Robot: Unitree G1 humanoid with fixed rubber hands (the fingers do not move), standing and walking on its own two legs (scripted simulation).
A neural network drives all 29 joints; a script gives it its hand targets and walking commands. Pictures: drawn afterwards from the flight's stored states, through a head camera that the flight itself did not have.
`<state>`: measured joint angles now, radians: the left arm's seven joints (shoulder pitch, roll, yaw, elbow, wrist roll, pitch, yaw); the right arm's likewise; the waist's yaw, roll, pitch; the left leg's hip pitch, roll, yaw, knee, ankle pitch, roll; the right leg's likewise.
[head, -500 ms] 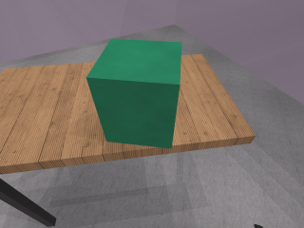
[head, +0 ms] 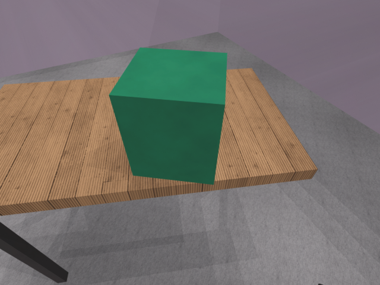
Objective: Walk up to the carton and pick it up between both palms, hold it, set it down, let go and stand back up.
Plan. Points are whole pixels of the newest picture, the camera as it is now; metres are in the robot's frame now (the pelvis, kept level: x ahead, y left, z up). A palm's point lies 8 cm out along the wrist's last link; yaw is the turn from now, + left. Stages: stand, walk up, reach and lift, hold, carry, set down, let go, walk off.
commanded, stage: stand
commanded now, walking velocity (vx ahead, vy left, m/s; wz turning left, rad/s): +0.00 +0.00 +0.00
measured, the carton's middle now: (177, 117) +0.47 +0.04 +0.11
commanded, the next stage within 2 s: none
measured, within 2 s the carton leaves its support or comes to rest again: neither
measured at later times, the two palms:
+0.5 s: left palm out of the picture +0.07 +0.30 -0.10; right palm out of the picture +0.08 -0.29 -0.11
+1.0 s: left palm out of the picture +0.08 +0.30 -0.10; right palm out of the picture +0.08 -0.30 -0.11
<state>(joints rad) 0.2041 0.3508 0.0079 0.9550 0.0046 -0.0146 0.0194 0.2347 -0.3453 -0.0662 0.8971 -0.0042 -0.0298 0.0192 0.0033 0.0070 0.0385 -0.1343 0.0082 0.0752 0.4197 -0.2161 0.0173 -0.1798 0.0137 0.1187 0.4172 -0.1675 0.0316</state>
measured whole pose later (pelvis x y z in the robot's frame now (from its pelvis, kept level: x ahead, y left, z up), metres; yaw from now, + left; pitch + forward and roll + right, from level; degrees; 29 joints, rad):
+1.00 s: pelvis +0.00 +0.00 +0.00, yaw +0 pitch -4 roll +0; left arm 0.17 0.35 0.01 0.98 0.01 -0.01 0.01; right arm 0.23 -0.35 -0.06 0.90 0.00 -0.03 0.01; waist 0.00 0.02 0.08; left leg -0.13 0.01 0.08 0.42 -0.22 0.02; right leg -0.18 0.01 0.12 0.42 -0.17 0.03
